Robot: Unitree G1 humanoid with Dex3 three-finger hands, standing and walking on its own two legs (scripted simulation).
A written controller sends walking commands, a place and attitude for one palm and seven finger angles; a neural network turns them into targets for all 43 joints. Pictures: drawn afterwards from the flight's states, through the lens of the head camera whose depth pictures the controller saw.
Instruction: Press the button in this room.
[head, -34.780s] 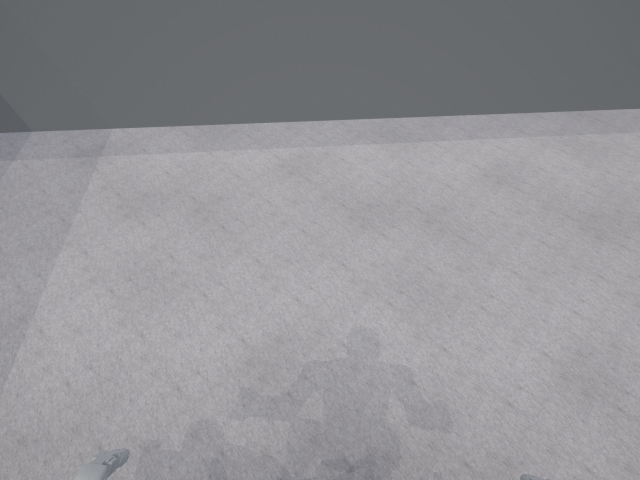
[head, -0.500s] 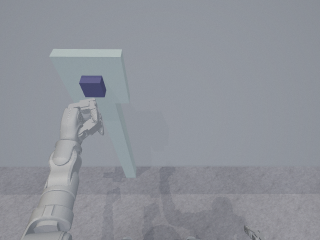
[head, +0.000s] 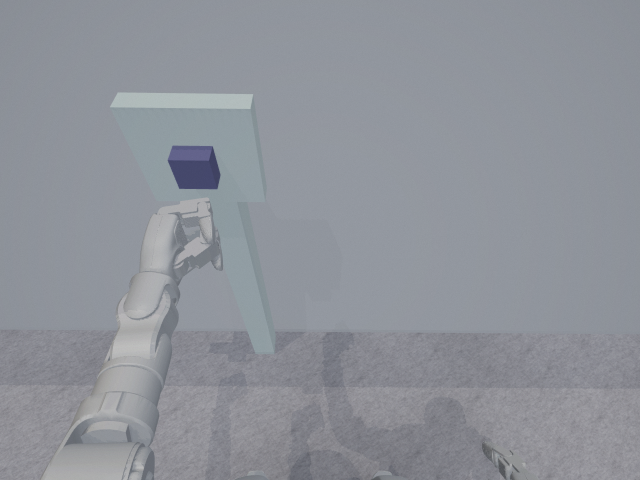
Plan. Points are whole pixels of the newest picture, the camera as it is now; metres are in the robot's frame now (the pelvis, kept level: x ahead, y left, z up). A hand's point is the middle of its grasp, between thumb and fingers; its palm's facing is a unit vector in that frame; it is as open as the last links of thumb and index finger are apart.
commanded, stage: aim a knuckle at the button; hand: left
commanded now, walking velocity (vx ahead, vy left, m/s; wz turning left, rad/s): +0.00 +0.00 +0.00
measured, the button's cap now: (196, 166) +0.49 +0.17 +0.11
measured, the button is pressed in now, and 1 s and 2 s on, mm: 0 0 13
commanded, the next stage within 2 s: press the button with the knuckle in 0.52 s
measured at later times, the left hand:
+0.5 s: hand (211, 244) +0.39 +0.14 +0.07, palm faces -0.04 -1.00 -0.01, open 3.1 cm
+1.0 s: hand (213, 227) +0.42 +0.14 +0.07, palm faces -0.04 -1.00 +0.00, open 3.1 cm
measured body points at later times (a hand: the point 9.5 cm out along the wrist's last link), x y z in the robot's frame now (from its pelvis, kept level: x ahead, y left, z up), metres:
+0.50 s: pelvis +0.01 -0.01 +0.00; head +0.06 -0.01 +0.45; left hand +0.38 +0.19 +0.07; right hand +0.11 -0.26 -0.11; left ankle +0.01 +0.12 -0.70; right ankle +0.00 -0.11 -0.70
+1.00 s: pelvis +0.00 +0.00 +0.00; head +0.07 +0.00 +0.44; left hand +0.41 +0.20 +0.07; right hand +0.10 -0.26 -0.12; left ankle +0.01 +0.12 -0.70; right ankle +0.00 -0.11 -0.70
